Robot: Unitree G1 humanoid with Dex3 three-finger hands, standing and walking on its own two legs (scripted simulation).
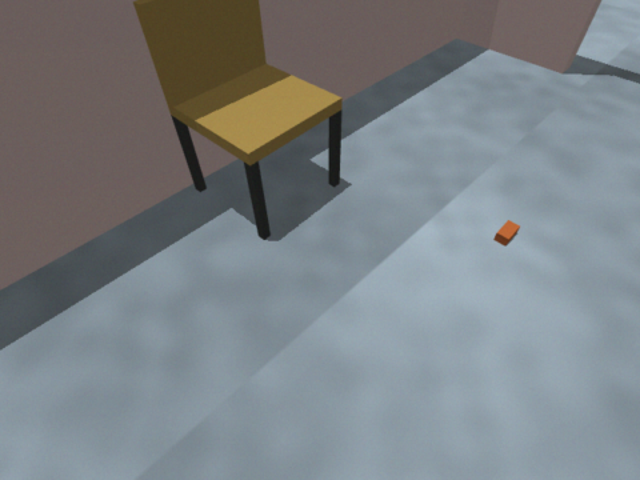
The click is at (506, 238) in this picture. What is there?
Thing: flat box
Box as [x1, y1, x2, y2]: [494, 220, 519, 245]
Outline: 509,220 497,232 494,238 495,240 504,245 514,235 519,227 518,225
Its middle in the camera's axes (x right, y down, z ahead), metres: +0.78 -0.04 +1.65
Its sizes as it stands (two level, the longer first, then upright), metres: 0.101 0.053 0.043
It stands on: the floor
